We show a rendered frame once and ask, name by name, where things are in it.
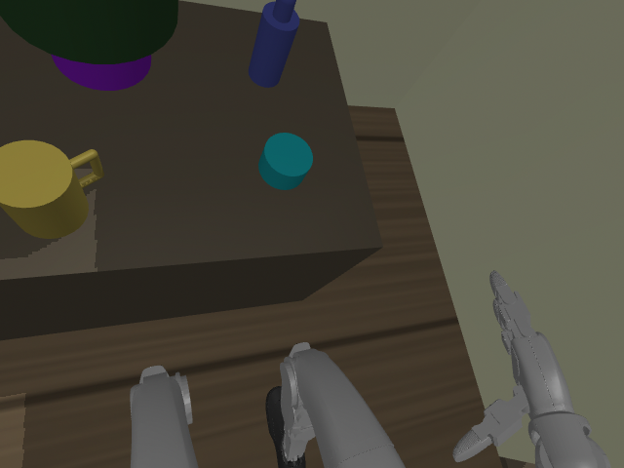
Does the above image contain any potted plant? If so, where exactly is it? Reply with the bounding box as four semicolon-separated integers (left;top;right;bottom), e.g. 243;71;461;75
0;0;178;91

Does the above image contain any right robot arm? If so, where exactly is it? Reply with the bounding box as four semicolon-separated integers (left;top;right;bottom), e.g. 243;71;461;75
528;411;611;468

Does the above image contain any right robot hand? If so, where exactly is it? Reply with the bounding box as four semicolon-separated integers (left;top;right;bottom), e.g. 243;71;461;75
452;270;574;462

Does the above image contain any right robot foot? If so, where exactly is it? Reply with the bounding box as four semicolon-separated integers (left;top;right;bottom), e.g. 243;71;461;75
265;386;306;468

